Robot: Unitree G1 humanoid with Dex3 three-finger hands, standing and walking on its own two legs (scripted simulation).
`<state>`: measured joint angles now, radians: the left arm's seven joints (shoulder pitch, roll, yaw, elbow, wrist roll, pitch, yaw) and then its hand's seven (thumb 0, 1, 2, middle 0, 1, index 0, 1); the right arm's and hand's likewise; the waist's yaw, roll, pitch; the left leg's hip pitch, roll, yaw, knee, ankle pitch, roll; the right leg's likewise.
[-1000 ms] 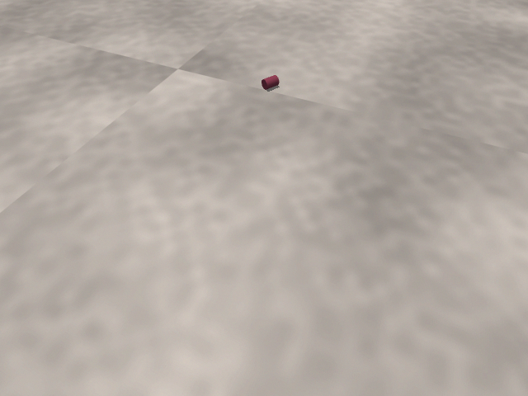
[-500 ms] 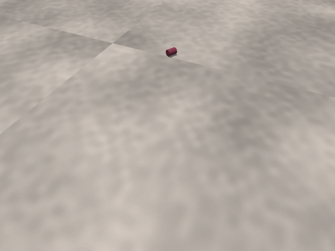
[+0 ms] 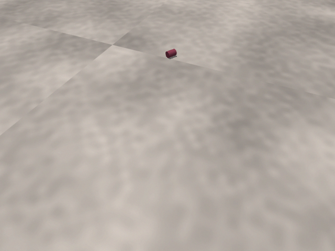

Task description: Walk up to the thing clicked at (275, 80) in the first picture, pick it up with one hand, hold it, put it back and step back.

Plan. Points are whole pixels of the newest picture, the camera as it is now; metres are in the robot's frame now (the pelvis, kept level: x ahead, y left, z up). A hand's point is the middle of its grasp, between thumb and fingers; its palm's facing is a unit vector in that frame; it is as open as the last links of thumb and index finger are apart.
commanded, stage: stand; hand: left
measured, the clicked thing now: (171, 53) +2.14 -0.04 -0.75
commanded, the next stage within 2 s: walk up in 0.12 s
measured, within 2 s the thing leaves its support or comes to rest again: neither
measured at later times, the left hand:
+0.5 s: hand out of the picture +0.12 +0.36 -0.18, palm faces +0.20 -0.92 -0.33, open 7.4 cm
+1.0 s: hand (82, 168) +0.39 +0.29 -0.14, palm faces +0.36 -0.87 -0.33, open 7.4 cm
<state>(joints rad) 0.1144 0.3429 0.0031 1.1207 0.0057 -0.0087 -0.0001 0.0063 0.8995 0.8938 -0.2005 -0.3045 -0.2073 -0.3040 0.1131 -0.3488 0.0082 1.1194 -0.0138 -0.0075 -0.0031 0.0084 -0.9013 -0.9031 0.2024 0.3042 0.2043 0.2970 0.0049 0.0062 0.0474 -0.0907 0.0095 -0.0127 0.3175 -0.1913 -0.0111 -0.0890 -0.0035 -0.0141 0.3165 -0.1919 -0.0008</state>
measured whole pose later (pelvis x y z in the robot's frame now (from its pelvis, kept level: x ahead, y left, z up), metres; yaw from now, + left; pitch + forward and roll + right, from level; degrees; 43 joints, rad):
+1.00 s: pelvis +0.38 +0.00 -0.03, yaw +21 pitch -2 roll +0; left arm 0.14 0.39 0.09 0.88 0.02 -0.04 -0.12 0.01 0.90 0.89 -0.20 -0.30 -0.21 -0.30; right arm 0.30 -0.47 -0.06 0.96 -0.01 -0.08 -0.02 0.01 -0.90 -0.90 0.20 0.30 0.21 0.30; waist 0.04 0.02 0.05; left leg -0.38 0.06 -0.04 1.22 -0.41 0.06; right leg -0.35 -0.08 -0.09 0.63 -0.25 0.00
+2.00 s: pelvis +0.95 -0.07 -0.02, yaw +29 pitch -1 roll -1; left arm 0.31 0.44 0.10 0.82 0.04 0.00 -0.10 0.01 0.90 0.89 -0.20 -0.30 -0.21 -0.30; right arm 0.30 -0.42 -0.03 0.94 -0.01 -0.10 -0.01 0.01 -0.90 -0.90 0.20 0.30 0.21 0.30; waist 0.09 -0.02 0.04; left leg -0.54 0.06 0.11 0.78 -0.27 0.03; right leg -0.15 0.04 -0.18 0.49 -0.33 -0.09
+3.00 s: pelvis +1.38 -0.22 -0.03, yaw +30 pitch -3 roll +1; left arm 0.28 0.46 0.10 0.82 0.05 0.08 -0.12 0.01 0.90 0.89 -0.20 -0.30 -0.21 -0.30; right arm 0.35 -0.44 -0.04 0.92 -0.03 -0.12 -0.06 0.01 -0.89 -0.90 0.21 0.31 0.21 0.30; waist 0.00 -0.14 0.05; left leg -0.35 0.08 0.10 0.66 -0.27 0.01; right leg -0.54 -0.09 0.06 1.04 -0.37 0.01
